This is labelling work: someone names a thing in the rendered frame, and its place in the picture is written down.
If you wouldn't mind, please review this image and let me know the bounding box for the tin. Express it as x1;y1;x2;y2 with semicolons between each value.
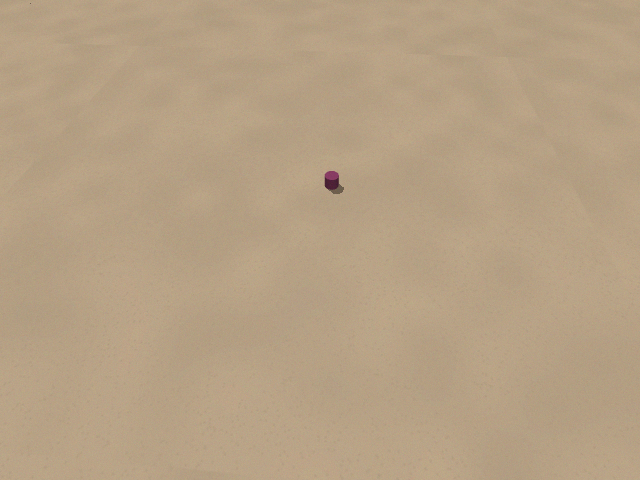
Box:
325;171;339;190

